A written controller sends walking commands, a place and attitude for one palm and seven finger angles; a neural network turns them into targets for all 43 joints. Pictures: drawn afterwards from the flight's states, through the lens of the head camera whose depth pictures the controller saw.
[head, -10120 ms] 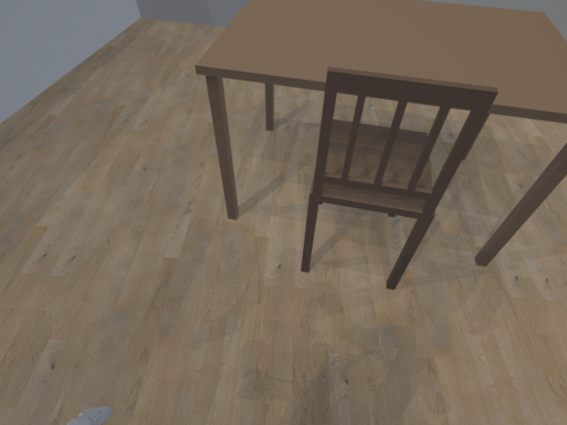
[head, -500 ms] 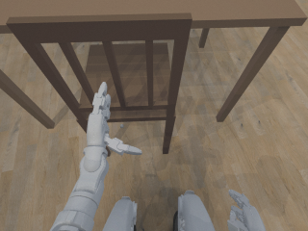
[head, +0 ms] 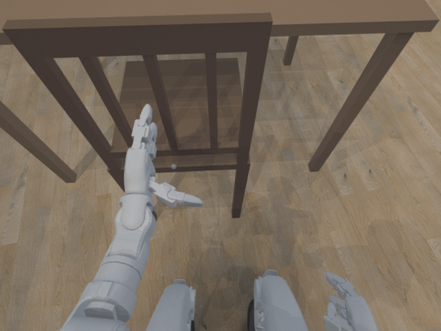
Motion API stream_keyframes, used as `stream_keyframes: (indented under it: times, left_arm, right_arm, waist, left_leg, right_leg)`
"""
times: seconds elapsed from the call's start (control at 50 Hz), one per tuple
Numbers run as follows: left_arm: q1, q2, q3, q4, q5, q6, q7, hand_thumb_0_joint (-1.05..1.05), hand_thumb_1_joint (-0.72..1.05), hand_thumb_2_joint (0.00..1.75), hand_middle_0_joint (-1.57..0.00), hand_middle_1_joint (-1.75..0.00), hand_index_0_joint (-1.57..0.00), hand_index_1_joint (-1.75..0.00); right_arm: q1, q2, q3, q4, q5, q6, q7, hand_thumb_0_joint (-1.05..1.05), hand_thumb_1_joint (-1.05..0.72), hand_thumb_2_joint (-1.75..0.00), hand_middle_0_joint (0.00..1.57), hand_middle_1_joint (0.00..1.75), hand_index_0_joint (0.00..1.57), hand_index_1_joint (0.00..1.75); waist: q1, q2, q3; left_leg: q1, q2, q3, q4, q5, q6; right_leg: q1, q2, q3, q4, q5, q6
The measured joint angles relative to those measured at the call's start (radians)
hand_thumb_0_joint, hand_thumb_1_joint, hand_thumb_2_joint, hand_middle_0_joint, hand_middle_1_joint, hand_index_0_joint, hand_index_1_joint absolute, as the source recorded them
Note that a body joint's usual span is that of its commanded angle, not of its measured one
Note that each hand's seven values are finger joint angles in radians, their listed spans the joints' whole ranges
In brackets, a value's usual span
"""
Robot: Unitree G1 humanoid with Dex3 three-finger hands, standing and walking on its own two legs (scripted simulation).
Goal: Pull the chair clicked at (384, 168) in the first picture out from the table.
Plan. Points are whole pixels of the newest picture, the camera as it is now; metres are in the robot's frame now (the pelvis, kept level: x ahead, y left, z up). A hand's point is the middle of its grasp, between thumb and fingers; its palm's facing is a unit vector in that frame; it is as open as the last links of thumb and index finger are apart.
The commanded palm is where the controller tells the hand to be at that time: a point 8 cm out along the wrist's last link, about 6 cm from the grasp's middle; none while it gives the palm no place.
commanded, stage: push the fingers through the gap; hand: left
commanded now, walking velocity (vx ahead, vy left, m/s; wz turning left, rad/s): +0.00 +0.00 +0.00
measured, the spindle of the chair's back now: (164, 109) +0.52 +0.12 +0.04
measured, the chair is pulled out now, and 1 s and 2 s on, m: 0.00 0.00 0.00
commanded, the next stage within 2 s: hook a spindle and tug to test in 1.28 s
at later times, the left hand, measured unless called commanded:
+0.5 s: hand (170, 144) +0.44 +0.10 +0.03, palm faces +0.05 -1.00 -0.03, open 16.9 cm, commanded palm +0.42 +0.15 +0.03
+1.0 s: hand (176, 122) +0.49 +0.09 +0.04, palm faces +0.07 -1.00 -0.03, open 16.9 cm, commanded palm +0.45 +0.15 +0.03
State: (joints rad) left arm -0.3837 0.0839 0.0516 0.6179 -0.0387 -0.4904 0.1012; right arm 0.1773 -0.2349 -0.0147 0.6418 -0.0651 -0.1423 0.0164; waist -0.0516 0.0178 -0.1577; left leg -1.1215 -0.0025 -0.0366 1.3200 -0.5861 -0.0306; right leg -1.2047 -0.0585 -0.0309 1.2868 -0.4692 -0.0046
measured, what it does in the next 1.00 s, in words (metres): stands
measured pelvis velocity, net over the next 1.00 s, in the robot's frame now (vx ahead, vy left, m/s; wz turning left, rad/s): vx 0.00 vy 0.01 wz -0.02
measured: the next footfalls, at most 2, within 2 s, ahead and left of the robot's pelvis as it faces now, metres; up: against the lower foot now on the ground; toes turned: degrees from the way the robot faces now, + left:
none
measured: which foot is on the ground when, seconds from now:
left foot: down 0.00-1.00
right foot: down 0.00-1.00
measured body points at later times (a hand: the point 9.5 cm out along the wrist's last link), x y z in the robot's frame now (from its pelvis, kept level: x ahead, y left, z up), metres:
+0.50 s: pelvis +0.00 +0.00 +0.00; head +0.12 +0.00 +0.43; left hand +0.44 +0.15 +0.04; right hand +0.10 -0.26 -0.12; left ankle +0.02 +0.14 -0.61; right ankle +0.07 -0.12 -0.61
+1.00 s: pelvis +0.00 +0.01 -0.01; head +0.14 +0.00 +0.42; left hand +0.48 +0.14 +0.04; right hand +0.05 -0.26 -0.13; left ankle +0.02 +0.14 -0.61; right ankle +0.07 -0.12 -0.61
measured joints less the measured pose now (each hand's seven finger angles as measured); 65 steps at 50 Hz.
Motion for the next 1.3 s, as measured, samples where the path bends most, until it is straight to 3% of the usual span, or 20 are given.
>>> stream_keyframes:
  times: [0.56, 0.94, 1.3]
  left_arm:
    - [-0.260, 0.064, 0.140, 0.290, 0.002, -0.048, -0.007, -0.01, -0.50, 0.30, -0.06, -0.08, -0.06, -0.08]
    - [-0.428, 0.104, 0.213, 0.464, 0.057, -0.071, 0.025, -0.01, -0.50, 0.30, -0.06, -0.08, -0.07, -0.08]
    - [-0.402, 0.104, 0.212, 0.456, 0.048, -0.084, 0.013, -0.01, -0.50, 0.30, -0.06, -0.08, -0.06, -0.08]
  right_arm:
    - [0.061, -0.018, -0.010, 0.044, -0.011, -0.007, 0.015, 0.01, -0.91, -0.89, 0.21, 0.30, 0.20, 0.30]
    - [0.095, -0.014, -0.005, 0.054, -0.032, 0.027, 0.042, 0.01, -0.91, -0.89, 0.21, 0.30, 0.20, 0.30]
    - [0.101, -0.024, -0.012, 0.056, -0.027, 0.050, 0.045, 0.01, -0.91, -0.89, 0.21, 0.30, 0.20, 0.30]
  waist:
    - [-0.052, -0.004, -0.004]
    - [-0.089, 0.005, -0.007]
    - [-0.086, -0.002, -0.004]
  left_leg:
    - [-0.045, 0.003, 0.013, -0.005, 0.013, 0.008]
    - [-0.089, 0.005, 0.022, 0.010, 0.010, 0.012]
    - [-0.072, 0.009, 0.017, -0.002, 0.013, 0.009]
  right_leg:
    - [-0.047, 0.006, 0.014, -0.012, 0.022, 0.007]
    - [-0.094, 0.010, 0.024, 0.000, 0.025, 0.012]
    - [-0.076, 0.014, 0.019, -0.015, 0.029, 0.009]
